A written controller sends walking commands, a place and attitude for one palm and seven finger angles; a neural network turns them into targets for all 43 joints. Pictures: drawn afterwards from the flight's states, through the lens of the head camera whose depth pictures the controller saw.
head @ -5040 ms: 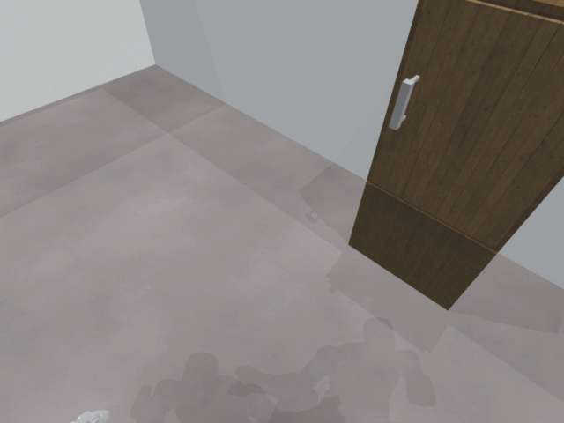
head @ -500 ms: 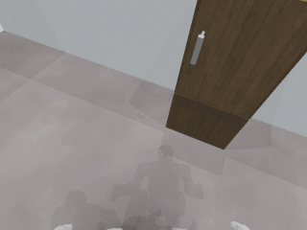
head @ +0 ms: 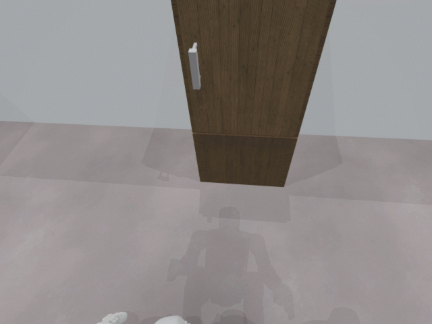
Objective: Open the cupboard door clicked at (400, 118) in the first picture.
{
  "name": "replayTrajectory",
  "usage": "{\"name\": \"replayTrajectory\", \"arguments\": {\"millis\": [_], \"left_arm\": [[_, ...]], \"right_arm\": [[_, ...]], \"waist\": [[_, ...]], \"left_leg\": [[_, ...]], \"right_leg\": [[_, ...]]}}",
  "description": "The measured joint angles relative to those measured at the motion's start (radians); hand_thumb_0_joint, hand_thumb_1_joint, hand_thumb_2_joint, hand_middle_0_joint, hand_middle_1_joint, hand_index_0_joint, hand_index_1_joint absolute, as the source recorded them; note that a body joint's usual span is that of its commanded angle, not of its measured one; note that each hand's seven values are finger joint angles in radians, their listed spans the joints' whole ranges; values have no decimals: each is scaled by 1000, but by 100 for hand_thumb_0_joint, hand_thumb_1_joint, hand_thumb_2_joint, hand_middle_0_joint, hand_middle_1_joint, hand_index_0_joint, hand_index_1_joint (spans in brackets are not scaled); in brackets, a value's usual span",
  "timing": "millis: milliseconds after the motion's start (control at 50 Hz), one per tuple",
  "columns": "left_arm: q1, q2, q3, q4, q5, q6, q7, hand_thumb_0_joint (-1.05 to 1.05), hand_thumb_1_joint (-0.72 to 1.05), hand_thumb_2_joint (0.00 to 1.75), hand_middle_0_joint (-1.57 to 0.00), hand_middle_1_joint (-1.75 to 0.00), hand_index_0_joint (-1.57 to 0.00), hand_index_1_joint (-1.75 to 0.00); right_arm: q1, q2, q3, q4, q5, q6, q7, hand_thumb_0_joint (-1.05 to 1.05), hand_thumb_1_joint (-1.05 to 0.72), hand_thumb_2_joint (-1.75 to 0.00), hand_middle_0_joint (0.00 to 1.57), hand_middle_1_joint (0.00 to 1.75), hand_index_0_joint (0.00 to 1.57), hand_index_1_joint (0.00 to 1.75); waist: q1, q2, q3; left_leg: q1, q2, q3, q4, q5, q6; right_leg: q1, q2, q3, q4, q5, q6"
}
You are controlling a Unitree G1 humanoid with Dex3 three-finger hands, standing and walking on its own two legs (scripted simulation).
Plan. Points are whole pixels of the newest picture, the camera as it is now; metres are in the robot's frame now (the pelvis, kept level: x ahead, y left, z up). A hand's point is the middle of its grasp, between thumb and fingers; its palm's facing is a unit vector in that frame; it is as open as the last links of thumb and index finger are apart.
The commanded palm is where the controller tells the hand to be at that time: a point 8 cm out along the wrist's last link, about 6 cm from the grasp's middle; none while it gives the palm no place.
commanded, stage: take the last steps up to it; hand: left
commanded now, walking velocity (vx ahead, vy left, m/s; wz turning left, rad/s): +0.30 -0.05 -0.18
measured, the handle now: (196, 66) +0.88 +0.09 +0.00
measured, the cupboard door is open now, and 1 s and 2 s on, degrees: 0 0 0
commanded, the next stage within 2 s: come to a stop and stand still in 0.92 s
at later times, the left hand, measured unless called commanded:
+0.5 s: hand out of the picture +0.10 +0.21 -0.17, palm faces -0.05 -0.99 -0.14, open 7.4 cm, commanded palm none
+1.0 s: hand (177, 242) +0.33 +0.12 -0.16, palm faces -0.05 -0.98 -0.21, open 7.2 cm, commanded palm none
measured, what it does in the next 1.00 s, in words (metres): walks ahead: left foot, then right foot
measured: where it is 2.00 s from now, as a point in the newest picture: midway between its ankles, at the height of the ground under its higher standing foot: (246, 320)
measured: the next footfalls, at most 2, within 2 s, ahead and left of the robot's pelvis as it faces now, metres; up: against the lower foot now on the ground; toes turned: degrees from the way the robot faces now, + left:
left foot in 0.30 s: +0.07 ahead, +0.13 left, +0.00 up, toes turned +5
right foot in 0.74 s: +0.28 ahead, -0.16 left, +0.00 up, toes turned -16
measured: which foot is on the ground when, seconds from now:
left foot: up 0.00-0.28, down 0.30-0.76, up 0.78-1.00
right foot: down 0.00-0.30, up 0.32-0.72, down 0.74-1.00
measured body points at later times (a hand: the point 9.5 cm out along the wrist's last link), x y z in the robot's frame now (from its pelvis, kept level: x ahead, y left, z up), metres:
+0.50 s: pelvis +0.08 +0.02 +0.01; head +0.09 +0.05 +0.46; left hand +0.11 +0.26 -0.16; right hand +0.03 -0.20 -0.13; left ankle +0.03 +0.12 -0.73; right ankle +0.07 -0.13 -0.65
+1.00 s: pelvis +0.24 -0.06 +0.01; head +0.26 -0.06 +0.46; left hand +0.33 +0.17 -0.14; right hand +0.24 -0.29 -0.15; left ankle +0.27 +0.07 -0.68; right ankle +0.24 -0.15 -0.73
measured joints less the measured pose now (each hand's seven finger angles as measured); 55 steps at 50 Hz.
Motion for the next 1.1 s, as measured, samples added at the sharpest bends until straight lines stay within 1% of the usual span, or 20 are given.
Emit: {"name": "replayTrajectory", "arguments": {"millis": [60, 120, 220, 260, 280, 300, 360, 420, 480, 560, 620, 720, 740, 760, 800, 840, 880, 980, 1060, 1100], "left_arm": [[17, -7, -1, 18, 0, -2, 1, 1, 90, 90, -20, -30, -20, -30], [40, -7, 2, 37, 1, -16, -1, 1, 90, 90, -21, -30, -20, -30], [91, 12, 8, 72, 6, -31, -5, 0, 91, 90, -21, -30, -20, -30], [116, 21, 12, 91, 4, -29, -7, 0, 91, 90, -21, -30, -20, -30], [129, 25, 14, 102, 1, -26, -8, 0, 91, 90, -21, -30, -20, -30], [144, 29, 16, 111, -2, -22, -9, 0, 91, 90, -21, -30, -20, -30], [169, 38, 24, 146, 4, 8, -17, 1, 91, 90, -20, -30, -20, -30], [164, 45, 29, 162, 12, 10, -31, 1, 91, 90, -20, -30, -19, -30], [144, 45, 30, 153, 12, -1, -33, 1, 91, 90, -20, -30, -19, -30], [104, 37, 27, 141, 10, -5, -31, 1, 91, 90, -20, -30, -19, -30], [63, 25, 21, 138, 8, -5, -32, 1, 91, 90, -20, -30, -19, -30], [-8, 4, 15, 120, 6, -28, -35, 1, 91, 90, -20, -30, -19, -30], [-15, 3, 13, 112, 7, -44, -35, 1, 91, 90, -20, -30, -19, -30], [-24, -1, 15, 107, 9, -64, -32, 1, 91, 90, -20, -30, -19, -30], [-36, -13, 13, 100, 2, -91, -21, 1, 91, 90, -20, -30, -19, -30], [-30, -25, 8, 100, -3, -93, -11, 0, 91, 90, -20, -30, -19, -30], [-18, -27, 23, 96, -13, -100, 11, -1, 93, 90, -20, -30, -20, -30], [30, -5, 12, 117, 0, -93, 22, -2, 95, 90, -20, -30, -20, -30], [73, -5, -1, 144, 3, -84, 14, -1, 93, 90, -20, -30, -20, -30], [93, -9, -7, 159, 1, -74, 16, -1, 93, 90, -20, -30, -20, -30]], "right_arm": [[10, 6, 2, 8, -9, -7, 8, 0, -91, -90, 20, 30, 20, 30], [17, 18, 4, 12, -14, -18, 16, 0, -91, -90, 20, 30, 20, 30], [9, 40, 9, 13, -12, -39, 23, 0, -91, -90, 20, 30, 20, 30], [5, 49, 14, 7, -10, -55, 21, 0, -91, -90, 20, 30, 20, 30], [6, 51, 18, 3, -9, -67, 19, 0, -91, -90, 20, 30, 20, 30], [7, 54, 21, 0, -10, -82, 16, 0, -91, -90, 20, 30, 20, 30], [16, 75, 32, -4, -17, -108, 5, 0, -91, -90, 20, 30, 20, 30], [57, 96, 43, 13, -14, -121, -4, 0, -91, -90, 20, 30, 20, 30], [101, 117, 50, 47, -8, -127, -8, 0, -91, -90, 20, 30, 20, 30], [151, 143, 51, 91, -5, -129, -9, 0, -91, -90, 20, 30, 20, 30], [180, 155, 46, 116, -9, -126, -6, 0, -91, -90, 20, 30, 20, 30], [220, 156, 35, 153, -12, -116, -1, 0, -91, -90, 20, 30, 20, 30], [233, 156, 33, 162, -9, -113, 1, 0, -91, -90, 20, 30, 20, 30], [236, 156, 31, 173, -3, -108, 5, 0, -91, -90, 20, 30, 20, 30], [208, 146, 30, 180, 8, -87, 8, 0, -91, -90, 20, 30, 20, 30], [169, 132, 22, 172, 9, -75, 8, 0, -91, -90, 20, 30, 20, 30], [126, 115, 14, 149, 2, -74, 6, 1, -91, -90, 20, 30, 20, 30], [17, 81, 7, 70, -6, -79, 6, 0, -91, -90, 20, 30, 20, 30], [-55, 66, 11, 30, -4, -89, 12, 0, -92, -90, 19, 30, 20, 30], [-83, 62, 20, 22, -2, -96, 11, 0, -92, -90, 19, 30, 20, 30]], "waist": [[0, -11, -21], [7, -29, -39], [37, -60, -61], [45, -74, -66], [48, -77, -70], [47, -82, -74], [36, -101, -78], [26, -100, -75], [31, -100, -63], [28, -98, -40], [11, -93, -18], [-24, -70, 13], [-23, -68, 12], [-17, -63, 15], [-13, -50, 30], [-6, -44, 28], [2, -35, 14], [9, -30, -33], [30, -36, -46], [45, -40, -42]], "left_leg": [[-26, -5, -12, 49, 66, -12], [-12, -6, -9, 0, 83, -16], [58, -22, 0, -183, 51, -2], [111, -33, 11, -300, 81, 7], [149, -37, 21, -376, 108, 10], [172, -41, 25, -425, 133, 31], [201, -42, 55, -421, 132, 69], [270, -44, 64, -509, 152, 68], [336, -48, 75, -597, 175, 64], [403, -48, 92, -659, 172, 53], [441, -43, 105, -669, 147, 37], [470, -13, 113, -598, 53, -9], [459, -3, 109, -541, 16, -14], [419, 14, 100, -431, -20, -3], [284, 14, 14, -105, -62, 31], [154, 2, -29, 127, -9, 51], [52, 6, -37, 197, 68, 54], [-65, 15, -2, 32, 145, 30], [-38, 3, 16, -185, 171, 23], [13, -8, 18, -315, 233, 18]], "right_leg": [[24, 8, 6, -57, 30, -3], [42, 16, 11, -97, 47, -8], [59, 26, 26, -121, 47, -5], [61, 27, 32, -106, 32, 4], [57, 29, 36, -84, 16, 10], [42, 29, 41, -41, -16, 12], [-61, 23, 48, 238, -138, 11], [-168, -1, 38, 452, -66, 21], [-245, -36, 41, 512, 20, 39], [-301, -80, 28, 441, 74, 56], [-298, -95, -1, 305, 80, 55], [-215, -65, -52, 78, 75, 25], [-176, -55, -63, 27, 92, 14], [-170, -49, -70, 28, 137, -6], [-165, -45, -88, 91, 90, -23], [-123, -39, -101, 71, 54, -24], [-72, -27, -116, 9, 64, -16], [23, -8, -134, -111, 76, -18], [78, -3, -131, -136, 52, -3], [100, -3, -127, -116, 23, 10]]}}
